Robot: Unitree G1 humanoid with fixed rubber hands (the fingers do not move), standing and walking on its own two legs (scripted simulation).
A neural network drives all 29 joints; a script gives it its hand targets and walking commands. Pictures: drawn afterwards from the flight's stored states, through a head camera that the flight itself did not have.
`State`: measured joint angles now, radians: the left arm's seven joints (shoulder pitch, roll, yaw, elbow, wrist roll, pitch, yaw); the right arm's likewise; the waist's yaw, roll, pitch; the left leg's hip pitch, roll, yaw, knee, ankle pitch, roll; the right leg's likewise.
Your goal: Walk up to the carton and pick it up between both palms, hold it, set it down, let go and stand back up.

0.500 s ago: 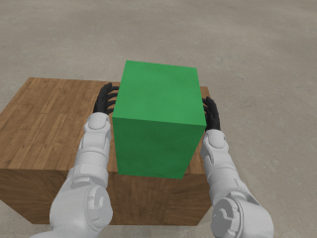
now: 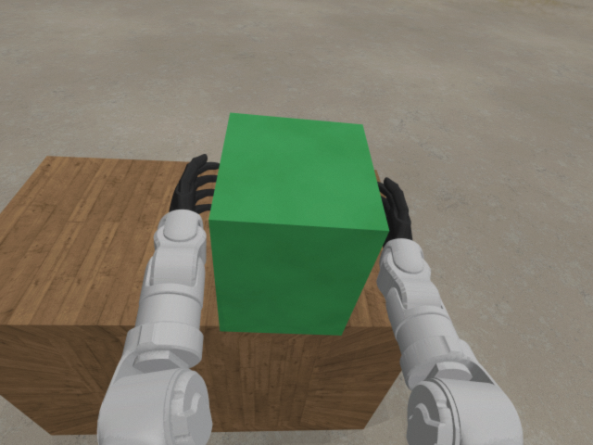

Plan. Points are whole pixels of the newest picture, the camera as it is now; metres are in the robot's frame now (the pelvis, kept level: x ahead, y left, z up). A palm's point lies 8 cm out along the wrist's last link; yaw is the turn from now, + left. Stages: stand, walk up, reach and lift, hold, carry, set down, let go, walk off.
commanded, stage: reach and lift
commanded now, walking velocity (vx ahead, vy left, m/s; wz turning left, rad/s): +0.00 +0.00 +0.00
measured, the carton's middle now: (289, 230) +0.43 +0.01 +0.07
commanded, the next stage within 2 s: hold in 1.50 s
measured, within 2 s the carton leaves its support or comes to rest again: neither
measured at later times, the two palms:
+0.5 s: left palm (181, 201) +0.37 +0.15 +0.18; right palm (409, 230) +0.35 -0.14 +0.16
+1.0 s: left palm (182, 194) +0.35 +0.14 +0.20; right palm (418, 228) +0.34 -0.15 +0.17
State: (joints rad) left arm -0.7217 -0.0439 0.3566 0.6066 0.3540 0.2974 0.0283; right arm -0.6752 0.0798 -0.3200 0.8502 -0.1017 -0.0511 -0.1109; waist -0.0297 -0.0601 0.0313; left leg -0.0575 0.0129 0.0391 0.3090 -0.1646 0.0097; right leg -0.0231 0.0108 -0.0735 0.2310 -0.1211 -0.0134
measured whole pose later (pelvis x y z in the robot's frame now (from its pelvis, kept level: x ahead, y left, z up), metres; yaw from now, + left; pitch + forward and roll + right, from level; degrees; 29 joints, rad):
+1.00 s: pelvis -0.02 -0.01 +0.00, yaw +1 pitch -11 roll +0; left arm -0.71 -0.05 0.33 0.24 0.42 0.63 -0.04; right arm -0.66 0.04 -0.12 0.63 0.06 0.16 -0.16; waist -0.09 -0.08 0.08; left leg 0.03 0.01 0.03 0.30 -0.14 0.01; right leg 0.06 0.01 -0.08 0.25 -0.12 -0.02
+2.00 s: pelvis -0.02 -0.01 +0.00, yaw +1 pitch -13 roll -1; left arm -0.68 -0.05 0.32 0.08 0.43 0.75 -0.07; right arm -0.66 0.02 -0.05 0.51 0.14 0.25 -0.20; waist -0.10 -0.07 0.09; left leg 0.07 0.01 0.02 0.32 -0.16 0.01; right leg 0.10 0.01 -0.09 0.26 -0.14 -0.02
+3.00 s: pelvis -0.01 -0.01 +0.00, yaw +1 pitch -13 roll -1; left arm -0.66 -0.05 0.34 0.03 0.43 0.78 -0.09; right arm -0.65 0.02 -0.02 0.46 0.15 0.28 -0.22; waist -0.10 -0.07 0.09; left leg 0.07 0.01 0.02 0.32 -0.17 0.00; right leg 0.11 0.01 -0.10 0.26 -0.14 -0.02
